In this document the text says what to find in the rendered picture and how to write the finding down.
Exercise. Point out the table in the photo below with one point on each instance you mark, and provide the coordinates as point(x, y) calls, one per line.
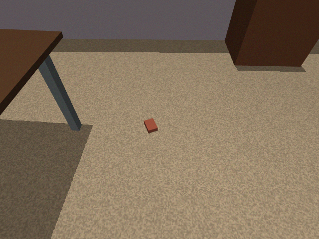
point(22, 52)

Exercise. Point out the small box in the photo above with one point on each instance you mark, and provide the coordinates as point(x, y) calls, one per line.
point(150, 125)

